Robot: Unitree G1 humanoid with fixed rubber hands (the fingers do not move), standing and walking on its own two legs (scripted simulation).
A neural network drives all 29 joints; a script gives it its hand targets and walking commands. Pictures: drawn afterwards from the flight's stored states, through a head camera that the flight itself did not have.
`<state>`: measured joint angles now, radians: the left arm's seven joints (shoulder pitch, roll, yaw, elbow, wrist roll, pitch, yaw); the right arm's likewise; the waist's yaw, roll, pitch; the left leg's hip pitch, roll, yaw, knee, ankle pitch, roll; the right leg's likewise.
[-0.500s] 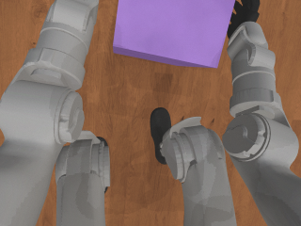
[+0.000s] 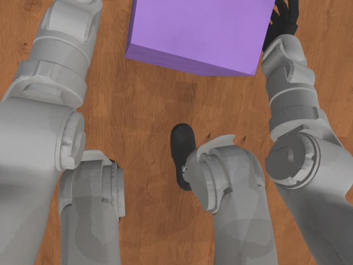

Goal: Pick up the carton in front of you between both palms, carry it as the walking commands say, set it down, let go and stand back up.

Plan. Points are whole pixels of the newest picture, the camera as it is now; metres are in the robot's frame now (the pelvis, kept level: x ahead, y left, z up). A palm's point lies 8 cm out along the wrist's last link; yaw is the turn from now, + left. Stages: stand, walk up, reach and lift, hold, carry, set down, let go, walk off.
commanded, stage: set down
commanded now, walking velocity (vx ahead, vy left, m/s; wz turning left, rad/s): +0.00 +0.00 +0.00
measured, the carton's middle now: (187, 13) +0.54 -0.10 -0.26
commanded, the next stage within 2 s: let go in 1.20 s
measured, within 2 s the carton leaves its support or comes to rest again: neither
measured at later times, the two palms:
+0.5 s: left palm out of the picture +0.60 +0.10 -0.08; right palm (321, 35) +0.48 -0.26 -0.09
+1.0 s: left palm out of the picture +0.61 +0.11 +0.07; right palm out of the picture +0.48 -0.25 +0.07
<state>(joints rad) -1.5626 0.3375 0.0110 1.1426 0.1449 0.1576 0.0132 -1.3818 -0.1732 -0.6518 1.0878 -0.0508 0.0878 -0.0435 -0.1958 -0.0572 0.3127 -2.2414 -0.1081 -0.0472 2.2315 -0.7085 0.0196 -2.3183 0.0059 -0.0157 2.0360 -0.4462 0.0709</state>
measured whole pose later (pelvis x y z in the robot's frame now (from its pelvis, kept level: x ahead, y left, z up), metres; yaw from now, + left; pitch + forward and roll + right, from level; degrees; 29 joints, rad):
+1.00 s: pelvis +0.02 -0.01 +0.17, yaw +2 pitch +49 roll -2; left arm -1.42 0.46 0.02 1.04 0.02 0.27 -0.06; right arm -1.02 -0.07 -0.43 0.61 0.07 0.24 -0.16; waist -0.22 0.04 -0.03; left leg -1.87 -0.08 -0.04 1.58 -0.55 0.01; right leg -1.95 0.01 0.02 1.44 -0.34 0.03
